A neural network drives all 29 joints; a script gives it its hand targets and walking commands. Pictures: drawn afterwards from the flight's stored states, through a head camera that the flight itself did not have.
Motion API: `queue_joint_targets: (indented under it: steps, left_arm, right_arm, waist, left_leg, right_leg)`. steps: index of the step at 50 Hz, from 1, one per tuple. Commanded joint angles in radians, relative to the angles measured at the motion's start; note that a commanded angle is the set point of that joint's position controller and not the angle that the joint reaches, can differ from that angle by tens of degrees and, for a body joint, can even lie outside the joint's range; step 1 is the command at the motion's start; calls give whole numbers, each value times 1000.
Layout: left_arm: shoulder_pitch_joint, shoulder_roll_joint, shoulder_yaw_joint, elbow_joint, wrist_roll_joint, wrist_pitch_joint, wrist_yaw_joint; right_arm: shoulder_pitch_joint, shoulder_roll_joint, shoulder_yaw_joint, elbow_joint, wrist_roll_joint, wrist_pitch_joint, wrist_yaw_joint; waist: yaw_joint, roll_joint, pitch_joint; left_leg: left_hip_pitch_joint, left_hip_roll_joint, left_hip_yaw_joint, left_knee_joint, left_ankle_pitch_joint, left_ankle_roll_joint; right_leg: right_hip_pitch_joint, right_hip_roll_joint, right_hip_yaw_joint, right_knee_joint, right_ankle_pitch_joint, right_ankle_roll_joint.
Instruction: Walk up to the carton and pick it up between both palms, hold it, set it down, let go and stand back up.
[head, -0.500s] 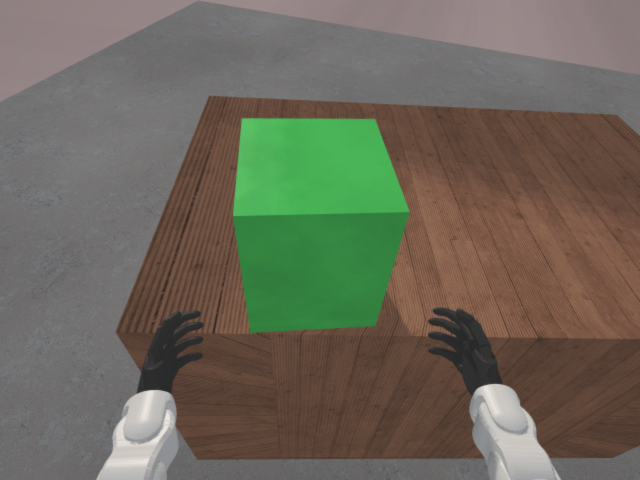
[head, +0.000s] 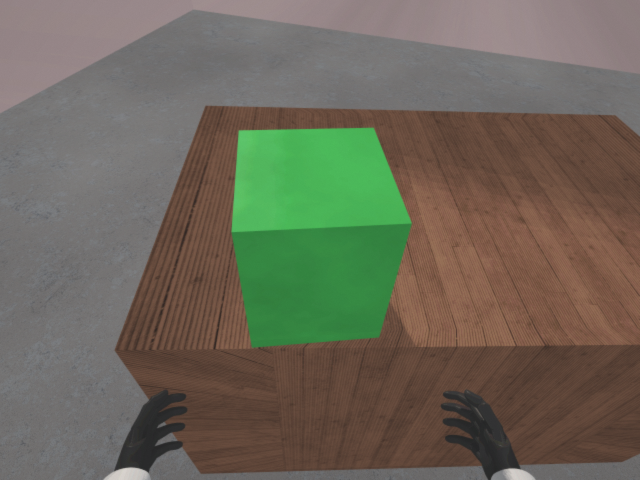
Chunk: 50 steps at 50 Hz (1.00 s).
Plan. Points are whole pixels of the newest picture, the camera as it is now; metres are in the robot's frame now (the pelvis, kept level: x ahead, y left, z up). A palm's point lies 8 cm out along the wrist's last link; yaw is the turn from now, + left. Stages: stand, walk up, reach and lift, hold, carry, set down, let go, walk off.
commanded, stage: set down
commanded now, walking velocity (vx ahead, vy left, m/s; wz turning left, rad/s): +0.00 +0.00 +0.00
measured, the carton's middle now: (312, 238) +0.45 +0.02 +0.05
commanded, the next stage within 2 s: let go in 0.38 s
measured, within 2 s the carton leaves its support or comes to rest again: neither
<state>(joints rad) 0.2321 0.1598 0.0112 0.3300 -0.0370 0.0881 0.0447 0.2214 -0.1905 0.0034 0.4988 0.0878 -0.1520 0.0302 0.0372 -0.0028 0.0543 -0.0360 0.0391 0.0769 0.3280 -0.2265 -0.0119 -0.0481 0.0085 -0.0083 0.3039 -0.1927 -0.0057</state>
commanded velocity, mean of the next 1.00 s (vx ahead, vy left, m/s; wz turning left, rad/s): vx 0.00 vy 0.00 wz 0.00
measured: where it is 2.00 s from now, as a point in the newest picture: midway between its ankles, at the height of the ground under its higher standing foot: outside the picture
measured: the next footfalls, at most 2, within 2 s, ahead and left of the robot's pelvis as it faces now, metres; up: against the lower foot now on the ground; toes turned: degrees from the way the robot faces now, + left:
none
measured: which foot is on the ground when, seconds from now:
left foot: down 0.00-1.00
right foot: down 0.00-1.00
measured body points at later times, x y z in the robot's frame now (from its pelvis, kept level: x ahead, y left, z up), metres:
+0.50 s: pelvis -0.01 +0.00 +0.00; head -0.01 +0.01 +0.45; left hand +0.15 +0.23 -0.09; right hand +0.16 -0.22 -0.09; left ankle -0.03 +0.12 -0.75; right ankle -0.01 -0.12 -0.75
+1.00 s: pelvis -0.02 -0.01 -0.01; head -0.02 +0.00 +0.44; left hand +0.14 +0.22 -0.10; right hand +0.15 -0.23 -0.10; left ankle -0.03 +0.12 -0.75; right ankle -0.01 -0.12 -0.75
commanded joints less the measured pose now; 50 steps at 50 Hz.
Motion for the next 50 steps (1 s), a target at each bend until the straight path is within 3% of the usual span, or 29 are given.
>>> queue_joint_targets:
  steps: [1,7,16,22,25,32,47,48,49,50]
  left_arm:
    - [-100,96,13,-136,4,-58,1]
    - [-84,112,38,-54,30,-45,-21]
    - [-89,125,37,-25,47,-20,-35]
    - [-107,122,19,50,45,19,-43]
    - [-114,134,28,46,48,19,-38]
    - [-115,131,29,73,45,3,-35]
    - [-141,146,27,60,51,18,-23]
    - [7,197,58,195,116,-63,-38]
    - [41,189,60,223,101,-93,-45]
    - [12,185,57,221,104,-112,-53]
  right_arm:
    - [-100,-118,-36,-132,-13,-57,-2]
    - [-82,-111,-35,-17,-38,-60,-18]
    - [-109,-109,-52,65,-56,-79,-24]
    - [-116,-101,-63,118,-102,-62,-17]
    - [-130,-101,-64,106,-102,-70,-12]
    - [-111,-105,-71,135,-115,-91,-16]
    - [-121,-94,-79,124,-118,-69,-12]
    - [11,-125,-86,187,-122,58,-23]
    - [59,-141,-92,196,-130,114,-26]
    - [68,-134,-89,191,-122,132,-22]
  waist:
    - [-3,1,-88]
    - [4,-17,-63]
    - [-9,41,-57]
    - [-15,18,-32]
    - [-4,24,-53]
    - [-17,-2,-81]
    - [-17,15,-29]
    - [-11,61,3]
    - [-27,40,35]
    - [-39,21,-11]
  left_leg:
    - [30,-36,-4,-5,317,-25]
    - [37,-41,5,-5,291,-18]
    - [59,-29,6,13,325,-34]
    - [41,-26,8,5,257,-31]
    - [31,-28,13,9,240,-22]
    - [24,-30,8,26,250,-23]
    - [-25,-37,19,18,147,-8]
    - [-155,93,-75,62,244,18]
    - [-205,87,-88,57,94,21]
    - [-193,87,-86,68,109,27]
  right_leg:
    - [-39,7,17,-31,251,-15]
    - [-28,8,14,-35,233,-15]
    - [-66,20,-12,-32,169,-26]
    - [-95,22,-20,-34,111,-25]
    - [-89,21,-20,-21,100,-23]
    - [-74,22,-18,2,158,-18]
    - [-84,5,-2,8,84,-24]
    - [-149,-89,55,50,134,1]
    - [-161,-94,73,32,51,6]
    - [-128,-100,85,49,130,2]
